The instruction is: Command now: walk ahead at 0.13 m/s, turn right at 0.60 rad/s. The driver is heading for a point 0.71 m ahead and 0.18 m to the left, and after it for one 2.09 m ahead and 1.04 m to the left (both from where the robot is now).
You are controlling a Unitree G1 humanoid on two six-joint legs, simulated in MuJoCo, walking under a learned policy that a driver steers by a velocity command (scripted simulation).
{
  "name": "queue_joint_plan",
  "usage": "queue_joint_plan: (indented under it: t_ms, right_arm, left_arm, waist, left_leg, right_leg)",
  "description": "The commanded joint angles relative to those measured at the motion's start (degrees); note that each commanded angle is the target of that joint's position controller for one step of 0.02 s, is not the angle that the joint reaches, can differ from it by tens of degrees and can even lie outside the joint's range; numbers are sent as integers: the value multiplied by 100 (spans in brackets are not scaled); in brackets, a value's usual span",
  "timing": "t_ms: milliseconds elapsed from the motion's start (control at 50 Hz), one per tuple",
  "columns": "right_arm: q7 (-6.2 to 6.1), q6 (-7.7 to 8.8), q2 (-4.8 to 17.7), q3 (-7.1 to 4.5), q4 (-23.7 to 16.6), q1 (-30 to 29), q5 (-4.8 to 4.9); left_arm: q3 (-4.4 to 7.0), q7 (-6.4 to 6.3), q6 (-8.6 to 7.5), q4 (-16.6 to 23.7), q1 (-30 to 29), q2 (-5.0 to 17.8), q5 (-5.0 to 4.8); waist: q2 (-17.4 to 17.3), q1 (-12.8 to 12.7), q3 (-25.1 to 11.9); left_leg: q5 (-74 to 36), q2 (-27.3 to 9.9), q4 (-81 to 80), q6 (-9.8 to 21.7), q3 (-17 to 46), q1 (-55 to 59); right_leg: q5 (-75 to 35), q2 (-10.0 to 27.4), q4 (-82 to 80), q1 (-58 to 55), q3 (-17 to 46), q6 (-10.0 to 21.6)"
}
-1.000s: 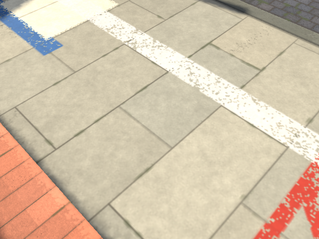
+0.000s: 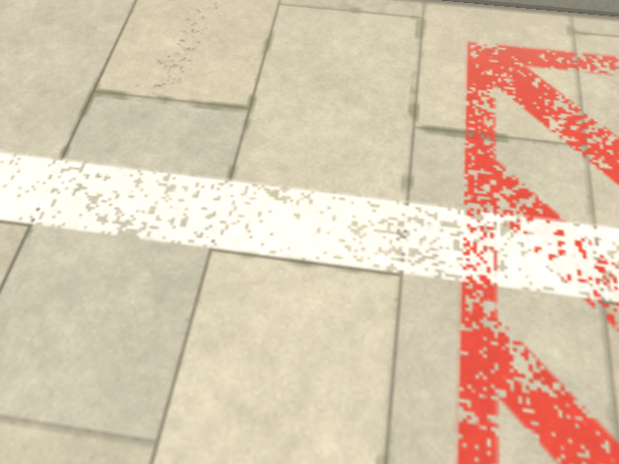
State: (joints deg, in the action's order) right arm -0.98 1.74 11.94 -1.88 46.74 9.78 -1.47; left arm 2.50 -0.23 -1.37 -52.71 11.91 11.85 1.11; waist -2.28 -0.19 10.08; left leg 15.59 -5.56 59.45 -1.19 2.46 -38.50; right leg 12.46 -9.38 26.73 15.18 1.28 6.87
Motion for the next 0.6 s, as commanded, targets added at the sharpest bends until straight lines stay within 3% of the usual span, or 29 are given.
queue_joint_plan:
  t_ms: [20, 80, 120, 140, 160, 180, 200, 220, 240, 280, 320, 400, 460, 480, 500, 520, 540, 560, 600]
  right_arm:
    - [-38, 18, 507, -115, -152, 805, 37]
    - [-69, 33, 525, -131, -222, 484, 8]
    - [-65, 61, 582, -162, -122, 691, -28]
    - [-65, 122, 713, -192, -50, 895, -69]
    - [-72, 181, 1123, -257, -124, 1039, -107]
    - [-33, 89, 1193, -285, -175, 1182, 65]
    - [-30, 14, 1076, -257, -222, 1008, 144]
    - [-52, -48, 839, -203, -282, 621, 114]
    - [-70, -122, 683, -153, -346, 172, 54]
    - [-73, -191, 663, -147, -350, -238, -15]
    - [-36, -194, 650, -151, -215, -186, -24]
    - [30, -219, 834, -210, 62, 78, 0]
    - [40, -332, 913, -231, 166, 37, 65]
    - [50, -346, 867, -234, 230, 167, 54]
    - [93, -333, 636, -180, 199, 268, 119]
    - [126, -315, 470, -144, 180, 45, 193]
    - [143, -290, 441, -129, 323, 52, 147]
    - [159, -257, 380, -114, 457, 196, 86]
    - [164, -197, 494, -124, 646, 371, -6]
  left_arm:
    - [268, 21, -102, 381, -6, 988, -61]
    - [259, 57, -37, 286, 167, 877, -104]
    - [269, 38, 0, 265, 103, 927, -87]
    - [261, 18, -4, 244, 236, 880, -91]
    - [221, -11, -27, 285, 751, 643, -92]
    - [240, -78, 81, 233, 1351, 637, -136]
    - [273, -53, 172, 221, 1153, 858, 10]
    - [271, -22, 260, 232, 830, 817, 53]
    - [245, 0, 336, 255, 660, 727, 45]
    - [190, 56, 461, 177, 775, 652, 40]
    - [115, 73, 508, 108, 837, 555, 12]
    - [15, 45, 503, 111, 536, 544, -18]
    - [-10, 31, 425, -125, 885, 518, -10]
    - [-16, 15, 370, -108, 802, 617, 46]
    - [5, -23, 290, -42, 757, 906, 140]
    - [-63, -20, 224, -90, 437, 783, 52]
    - [-145, -33, 146, -24, -34, 566, 36]
    - [-136, -56, 86, -91, -93, 616, 28]
    - [-118, -93, 23, -248, 100, 699, -9]
  waist:
    - [614, 125, -1862]
    - [643, 49, -1579]
    - [503, 258, -1271]
    - [171, 328, -1194]
    - [-797, 173, -1527]
    - [-1396, 164, -2295]
    - [-806, 118, -2265]
    - [-398, 60, -1840]
    - [-312, -60, -1456]
    - [-576, -216, -1181]
    - [-584, -212, -1220]
    - [-751, 19, -1352]
    - [-549, -194, -1240]
    - [-291, -152, -1006]
    - [485, -44, -1013]
    - [1108, 70, -679]
    - [928, 222, -489]
    - [916, 292, -535]
    - [918, 283, -615]
  left_leg:
    - [-942, 318, -1129, 127, -168, 1308]
    - [-1048, 485, -1764, 241, -190, 1878]
    - [-1286, 522, -2556, 354, -146, 2492]
    - [-2590, 292, -3027, 455, 83, 3032]
    - [-5430, -970, -2977, 856, 1179, 3740]
    - [-6608, -2099, -3203, 1830, 2293, 4068]
    - [-5333, -2006, -3477, 2070, 2551, 3722]
    - [-3683, -1644, -3704, 1923, 2157, 3133]
    - [-2416, -1287, -3989, 1680, 1731, 2615]
    - [-1515, -765, -4299, 1380, 974, 1959]
    - [-1106, -531, -4353, 1228, 657, 1923]
    - [-86, -643, -4456, 1219, 909, 2177]
    - [729, -574, -4468, 893, 906, 1663]
    - [922, -452, -4381, 592, 818, 1367]
    - [890, -70, -3890, 253, 441, 1179]
    - [110, 412, -3568, 124, -130, 1973]
    - [-394, 354, -3370, 141, -49, 2683]
    - [-705, 361, -3451, 156, -42, 2979]
    - [-977, 274, -3574, 183, 4, 3152]
  right_leg:
    - [-5515, 1521, -82, -524, 965, 671]
    - [-4539, 1469, 63, -187, 1156, 358]
    - [-3506, 1423, 379, 68, 1404, 162]
    - [-2601, 1103, 849, 315, 1317, -36]
    - [-410, 466, 2055, 727, 814, -262]
    - [2795, -170, 3463, 1012, 281, -392]
    - [2739, 35, 4223, 1234, 386, -421]
    - [2279, 227, 4395, 1232, 529, -459]
    - [1942, 369, 4236, 1187, 521, -523]
    - [1529, 415, 3787, 750, 270, -649]
    - [1502, 450, 2893, 402, 71, -691]
    - [1355, 590, 1498, -34, -114, -597]
    - [454, 588, -27, -952, -320, -323]
    - [316, 792, -566, -1069, 63, -191]
    - [1156, 1694, -1191, -923, 1317, 12]
    - [2041, 2278, -1735, 447, 1969, 142]
    - [2120, 2138, -1842, 953, 1751, -32]
    - [1932, 1915, -1747, 976, 1464, -199]
    - [1475, 1672, -1604, 747, 1139, -328]
